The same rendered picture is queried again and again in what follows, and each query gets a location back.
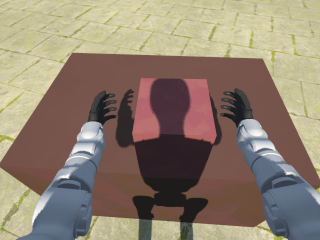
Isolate robot left hand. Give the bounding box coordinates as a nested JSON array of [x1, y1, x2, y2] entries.
[[87, 90, 117, 126]]

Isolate right robot forearm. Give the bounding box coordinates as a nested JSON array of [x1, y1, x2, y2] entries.
[[236, 119, 320, 197]]

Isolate robot right hand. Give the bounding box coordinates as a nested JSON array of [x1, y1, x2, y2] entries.
[[220, 88, 254, 128]]

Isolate carton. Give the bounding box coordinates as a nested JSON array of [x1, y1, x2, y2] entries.
[[132, 78, 217, 179]]

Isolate pedestal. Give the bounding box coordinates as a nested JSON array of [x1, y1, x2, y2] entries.
[[0, 52, 320, 228]]

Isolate left robot forearm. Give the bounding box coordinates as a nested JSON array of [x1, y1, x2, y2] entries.
[[31, 121, 106, 230]]

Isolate robot left upper arm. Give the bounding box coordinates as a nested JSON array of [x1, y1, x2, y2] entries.
[[16, 187, 93, 240]]

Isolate robot right upper arm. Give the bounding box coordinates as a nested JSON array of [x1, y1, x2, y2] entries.
[[262, 183, 320, 240]]

